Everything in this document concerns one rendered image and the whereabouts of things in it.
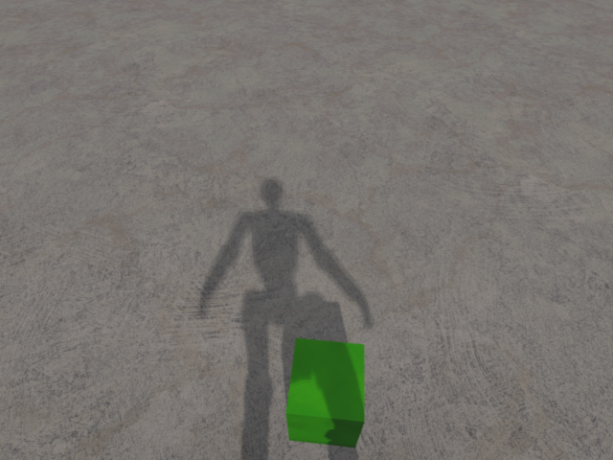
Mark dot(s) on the carton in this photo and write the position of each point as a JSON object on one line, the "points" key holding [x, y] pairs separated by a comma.
{"points": [[325, 402]]}

